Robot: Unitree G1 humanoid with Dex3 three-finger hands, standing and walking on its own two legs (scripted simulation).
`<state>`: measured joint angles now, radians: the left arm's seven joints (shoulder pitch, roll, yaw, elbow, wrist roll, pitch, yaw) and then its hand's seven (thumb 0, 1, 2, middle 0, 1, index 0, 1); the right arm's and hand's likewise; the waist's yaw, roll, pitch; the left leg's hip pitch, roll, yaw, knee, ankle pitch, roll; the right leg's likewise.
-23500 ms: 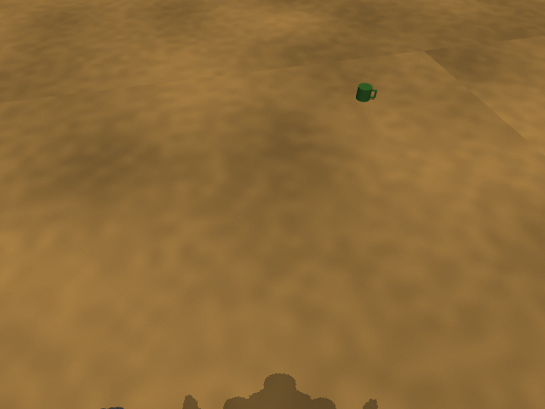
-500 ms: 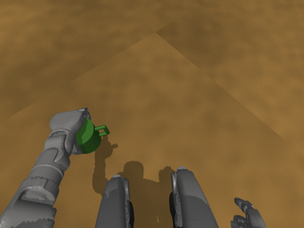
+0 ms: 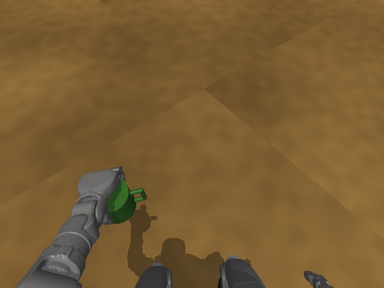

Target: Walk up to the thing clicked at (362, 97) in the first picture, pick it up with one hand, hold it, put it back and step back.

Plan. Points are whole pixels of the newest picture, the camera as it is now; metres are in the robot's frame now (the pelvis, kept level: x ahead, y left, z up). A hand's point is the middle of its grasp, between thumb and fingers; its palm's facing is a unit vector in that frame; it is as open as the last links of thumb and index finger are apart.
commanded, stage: lift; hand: left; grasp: from above
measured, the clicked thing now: (121, 199) +0.34 +0.19 -0.12
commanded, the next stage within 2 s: hold in 0.16 s
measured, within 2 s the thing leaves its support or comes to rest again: neither
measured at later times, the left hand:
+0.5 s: hand (96, 189) +0.33 +0.22 -0.03, palm faces -0.45 -0.06 -0.89, open 11.9 cm
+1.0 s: hand (93, 190) +0.32 +0.21 -0.01, palm faces -0.45 -0.05 -0.89, open 11.9 cm
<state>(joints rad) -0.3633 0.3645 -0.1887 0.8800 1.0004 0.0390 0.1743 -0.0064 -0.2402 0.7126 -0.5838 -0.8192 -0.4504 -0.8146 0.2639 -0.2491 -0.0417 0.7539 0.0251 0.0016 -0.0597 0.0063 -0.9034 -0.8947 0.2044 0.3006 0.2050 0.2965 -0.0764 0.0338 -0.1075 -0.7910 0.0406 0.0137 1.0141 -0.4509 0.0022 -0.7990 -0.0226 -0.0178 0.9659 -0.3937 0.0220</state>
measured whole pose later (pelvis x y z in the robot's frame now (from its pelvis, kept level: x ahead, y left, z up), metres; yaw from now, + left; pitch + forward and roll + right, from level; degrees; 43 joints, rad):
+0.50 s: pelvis +0.03 +0.00 +0.04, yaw +0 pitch +8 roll -1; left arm -0.29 0.37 -0.20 0.81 1.01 0.02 0.12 -0.01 -0.25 0.72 -0.60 -0.81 -0.46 -0.81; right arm 0.25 -0.25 -0.05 0.73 0.03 0.03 -0.04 0.01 -0.90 -0.89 0.20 0.30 0.21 0.30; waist -0.04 0.03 -0.07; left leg -0.50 0.03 0.03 0.74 -0.37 0.00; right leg -0.52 -0.03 -0.01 0.70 -0.32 0.03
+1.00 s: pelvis +0.02 +0.00 +0.05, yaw +0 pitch +4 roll +0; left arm -0.25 0.37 -0.20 0.74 1.02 0.01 0.07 -0.01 -0.27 0.74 -0.60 -0.82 -0.46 -0.81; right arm 0.24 -0.26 -0.05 0.70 0.04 0.05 -0.04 0.01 -0.91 -0.90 0.20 0.30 0.20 0.30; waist -0.02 0.04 -0.04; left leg -0.37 0.03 0.04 0.62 -0.32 0.00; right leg -0.40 -0.02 0.00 0.61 -0.28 0.02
